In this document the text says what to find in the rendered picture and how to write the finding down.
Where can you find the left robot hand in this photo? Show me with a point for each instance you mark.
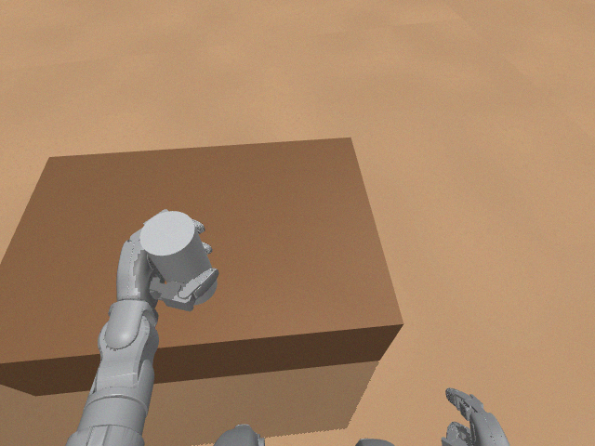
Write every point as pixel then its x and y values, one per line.
pixel 138 278

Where can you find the right robot hand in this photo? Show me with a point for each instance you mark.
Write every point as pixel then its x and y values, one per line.
pixel 484 428

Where can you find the left robot arm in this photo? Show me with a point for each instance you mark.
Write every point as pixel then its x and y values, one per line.
pixel 119 399

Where can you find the can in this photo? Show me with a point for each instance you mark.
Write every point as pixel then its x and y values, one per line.
pixel 172 242

